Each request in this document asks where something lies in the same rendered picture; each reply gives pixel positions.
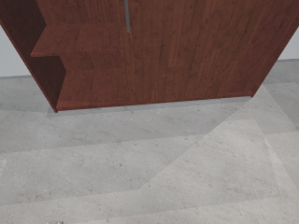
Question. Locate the wardrobe door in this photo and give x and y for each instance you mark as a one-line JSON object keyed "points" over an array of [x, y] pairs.
{"points": [[183, 49], [269, 33]]}

